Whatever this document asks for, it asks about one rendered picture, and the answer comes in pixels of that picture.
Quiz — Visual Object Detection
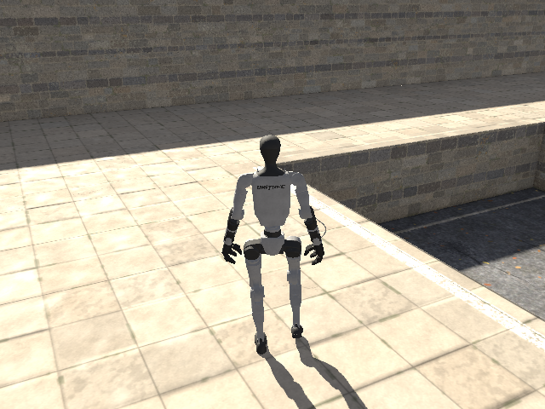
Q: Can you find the robot right hand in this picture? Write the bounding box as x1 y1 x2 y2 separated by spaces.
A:
304 243 324 265

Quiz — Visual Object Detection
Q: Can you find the robot right shin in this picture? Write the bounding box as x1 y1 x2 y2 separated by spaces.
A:
290 269 301 328

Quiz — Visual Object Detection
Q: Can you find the robot left forearm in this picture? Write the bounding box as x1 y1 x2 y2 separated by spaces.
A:
223 207 240 245

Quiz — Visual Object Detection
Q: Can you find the robot right upper arm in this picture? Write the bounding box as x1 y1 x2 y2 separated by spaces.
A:
289 171 313 219

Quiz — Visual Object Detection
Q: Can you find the robot right forearm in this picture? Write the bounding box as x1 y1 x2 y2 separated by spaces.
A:
304 206 322 245

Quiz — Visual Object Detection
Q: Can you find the robot left hand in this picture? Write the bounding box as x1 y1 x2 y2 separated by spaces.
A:
222 243 242 264

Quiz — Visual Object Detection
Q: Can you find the robot right foot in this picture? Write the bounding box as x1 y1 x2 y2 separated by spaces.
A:
291 323 303 338

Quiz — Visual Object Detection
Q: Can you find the robot left upper arm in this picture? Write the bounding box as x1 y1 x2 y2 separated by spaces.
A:
231 173 253 220

